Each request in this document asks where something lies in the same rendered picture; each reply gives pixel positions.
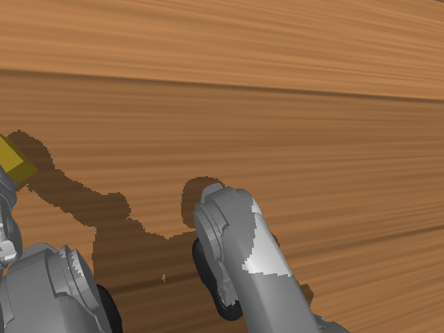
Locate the left robot arm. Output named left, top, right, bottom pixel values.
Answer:
left=0, top=165, right=23, bottom=333

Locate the left robot foot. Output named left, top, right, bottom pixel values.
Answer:
left=96, top=284, right=123, bottom=333

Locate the right robot foot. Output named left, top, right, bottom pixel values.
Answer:
left=192, top=238, right=243, bottom=321

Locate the right robot hand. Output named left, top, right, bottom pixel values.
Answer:
left=314, top=314, right=350, bottom=333

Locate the small box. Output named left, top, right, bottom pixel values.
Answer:
left=0, top=133, right=38, bottom=184

